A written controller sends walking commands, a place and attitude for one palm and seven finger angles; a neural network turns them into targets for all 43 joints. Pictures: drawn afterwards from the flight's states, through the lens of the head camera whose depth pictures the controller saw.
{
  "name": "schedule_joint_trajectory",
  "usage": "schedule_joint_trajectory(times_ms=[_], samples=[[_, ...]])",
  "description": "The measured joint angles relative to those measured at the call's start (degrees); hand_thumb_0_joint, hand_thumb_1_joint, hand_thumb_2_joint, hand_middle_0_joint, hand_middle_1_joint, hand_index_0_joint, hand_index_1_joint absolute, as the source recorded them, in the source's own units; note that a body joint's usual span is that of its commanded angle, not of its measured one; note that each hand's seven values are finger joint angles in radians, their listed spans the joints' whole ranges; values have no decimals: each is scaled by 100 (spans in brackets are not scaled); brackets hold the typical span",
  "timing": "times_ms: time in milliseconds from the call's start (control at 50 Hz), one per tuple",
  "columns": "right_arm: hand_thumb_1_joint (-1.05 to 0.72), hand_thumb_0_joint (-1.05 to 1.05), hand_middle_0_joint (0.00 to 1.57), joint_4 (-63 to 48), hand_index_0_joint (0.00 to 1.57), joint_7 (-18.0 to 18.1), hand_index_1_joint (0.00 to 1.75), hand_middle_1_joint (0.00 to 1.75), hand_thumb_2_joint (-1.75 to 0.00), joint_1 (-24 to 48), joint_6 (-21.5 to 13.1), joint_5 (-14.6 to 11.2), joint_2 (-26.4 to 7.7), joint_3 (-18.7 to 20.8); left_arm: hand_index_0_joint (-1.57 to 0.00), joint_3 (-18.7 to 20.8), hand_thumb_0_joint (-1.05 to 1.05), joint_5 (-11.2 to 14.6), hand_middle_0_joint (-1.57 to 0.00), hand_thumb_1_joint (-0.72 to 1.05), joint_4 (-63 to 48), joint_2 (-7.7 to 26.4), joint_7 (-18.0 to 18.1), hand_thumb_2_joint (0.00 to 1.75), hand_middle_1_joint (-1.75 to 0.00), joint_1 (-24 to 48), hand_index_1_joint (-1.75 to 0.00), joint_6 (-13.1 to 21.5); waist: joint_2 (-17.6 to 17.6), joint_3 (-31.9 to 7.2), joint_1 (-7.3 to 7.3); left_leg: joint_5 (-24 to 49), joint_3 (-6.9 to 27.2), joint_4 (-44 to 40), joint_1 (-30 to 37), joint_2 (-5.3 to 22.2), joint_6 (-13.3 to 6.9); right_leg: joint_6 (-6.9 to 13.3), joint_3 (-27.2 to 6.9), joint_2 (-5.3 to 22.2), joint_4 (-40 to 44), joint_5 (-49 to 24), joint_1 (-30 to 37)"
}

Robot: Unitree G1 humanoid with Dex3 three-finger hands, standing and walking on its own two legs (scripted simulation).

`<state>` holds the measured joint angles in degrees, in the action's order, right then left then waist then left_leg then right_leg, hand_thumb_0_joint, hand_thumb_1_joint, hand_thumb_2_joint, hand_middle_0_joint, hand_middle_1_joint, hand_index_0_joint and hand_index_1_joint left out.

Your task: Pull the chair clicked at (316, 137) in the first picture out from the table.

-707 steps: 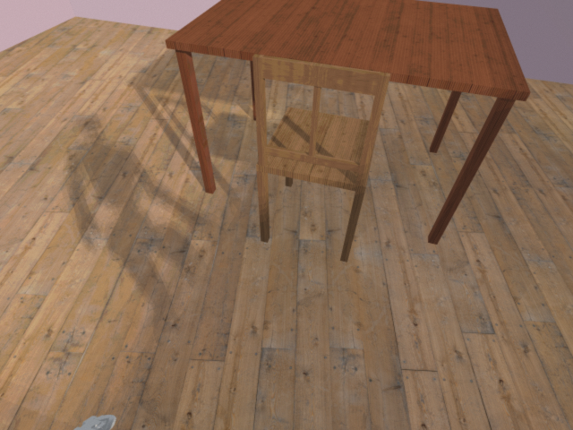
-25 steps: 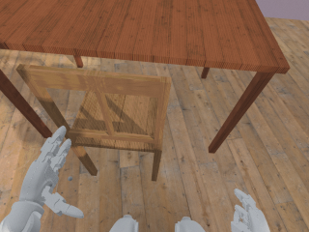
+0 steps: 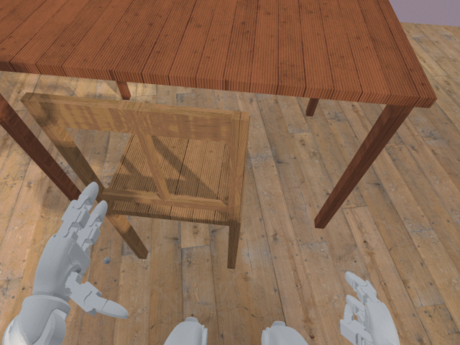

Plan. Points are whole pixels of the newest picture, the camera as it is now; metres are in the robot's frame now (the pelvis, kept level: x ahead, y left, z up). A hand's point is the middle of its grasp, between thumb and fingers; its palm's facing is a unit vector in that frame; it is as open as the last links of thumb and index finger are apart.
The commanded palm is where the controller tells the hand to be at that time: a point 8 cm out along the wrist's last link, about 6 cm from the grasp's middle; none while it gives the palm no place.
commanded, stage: aim the fingers beside a spindle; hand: left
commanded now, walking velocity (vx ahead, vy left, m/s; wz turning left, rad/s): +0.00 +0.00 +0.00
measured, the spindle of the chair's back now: (155, 169) +0.47 +0.19 -0.03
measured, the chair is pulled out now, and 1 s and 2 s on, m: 0.00 0.00 0.00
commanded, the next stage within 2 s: none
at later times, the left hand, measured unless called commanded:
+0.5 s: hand (127, 246) +0.27 +0.18 +0.02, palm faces -0.08 -1.00 -0.04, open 16.9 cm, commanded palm +0.26 +0.24 +0.03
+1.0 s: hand (139, 233) +0.30 +0.18 +0.00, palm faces -0.09 -0.99 -0.04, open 16.9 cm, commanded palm +0.29 +0.23 +0.01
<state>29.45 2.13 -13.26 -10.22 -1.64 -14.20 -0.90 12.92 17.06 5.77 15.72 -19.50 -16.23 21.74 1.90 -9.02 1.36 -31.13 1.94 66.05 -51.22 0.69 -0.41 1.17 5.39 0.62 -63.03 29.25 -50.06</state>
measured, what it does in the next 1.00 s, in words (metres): stands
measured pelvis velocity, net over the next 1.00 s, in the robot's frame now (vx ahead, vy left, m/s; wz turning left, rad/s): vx -0.01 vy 0.01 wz -0.02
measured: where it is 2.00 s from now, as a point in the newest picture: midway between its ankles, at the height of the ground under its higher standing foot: outside the picture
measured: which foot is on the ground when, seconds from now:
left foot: down 0.00-1.00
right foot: down 0.00-1.00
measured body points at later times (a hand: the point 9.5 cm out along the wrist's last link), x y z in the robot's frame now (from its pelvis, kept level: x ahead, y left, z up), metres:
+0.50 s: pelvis -0.01 +0.00 -0.01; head +0.08 +0.01 +0.43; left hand +0.27 +0.24 +0.03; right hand +0.15 -0.25 -0.10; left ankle +0.01 +0.11 -0.65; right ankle +0.01 -0.11 -0.65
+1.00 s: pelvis -0.01 +0.01 -0.03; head +0.09 +0.02 +0.41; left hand +0.30 +0.23 +0.01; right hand +0.15 -0.24 -0.12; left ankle +0.01 +0.11 -0.65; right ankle +0.01 -0.11 -0.65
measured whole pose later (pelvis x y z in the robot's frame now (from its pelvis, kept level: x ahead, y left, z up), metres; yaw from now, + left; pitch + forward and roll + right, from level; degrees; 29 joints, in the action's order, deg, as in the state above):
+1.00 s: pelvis -0.01 +0.01 -0.03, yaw -1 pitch +21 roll -2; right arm 30.1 0.7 -12.7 -6.1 -0.7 -14.3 -1.0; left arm 8.5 12.3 15.2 14.2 -13.5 -0.7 23.1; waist 1.3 -10.1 2.4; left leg -32.7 0.5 72.6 -61.1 0.3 -1.5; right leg 0.2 3.8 1.2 -69.7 30.4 -60.4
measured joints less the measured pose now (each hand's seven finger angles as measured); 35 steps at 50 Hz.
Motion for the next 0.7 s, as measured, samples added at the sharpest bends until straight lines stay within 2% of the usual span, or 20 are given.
schedule_joint_trajectory(times_ms=[100,240,460,580,700], samples=[[-90,1,21,-1,20,23,30,30,-90,-2,-8,13,-30,2,-6,-134,-1,-63,-6,-50,112,-21,-46,30,-8,109,-8,-44,-10,12,23,-14,-19,60,-86,4,-2,1,-20,-2,-74,13,-101],[-90,1,21,43,20,-9,30,30,-90,-45,19,30,-19,34,-6,-93,-1,-101,-6,-50,112,-34,138,30,-8,326,-8,110,-51,12,58,-39,-44,155,-218,8,-2,2,-45,-3,-183,34,-250],[-90,1,21,37,20,-35,30,30,-90,-64,139,50,-17,10,-6,-241,-1,-230,-6,-50,420,-87,257,30,-8,650,-8,12,-58,-20,105,-67,-117,285,-437,1,-42,-34,-120,9,-333,49,-501],[-90,1,21,58,20,-70,30,30,-90,-73,178,62,-7,14,-6,-169,-1,-227,-6,-50,407,-52,341,30,-8,781,-8,150,-69,-41,101,-84,-112,354,-533,-2,-53,-43,-116,12,-381,56,-585],[-90,1,21,36,20,-87,30,30,-90,-50,231,52,-51,1,-6,-331,-1,-265,-6,-50,600,-100,310,30,-8,912,-8,78,-29,-83,85,-100,-121,430,-648,-27,-86,-74,-125,38,-444,68,-690]])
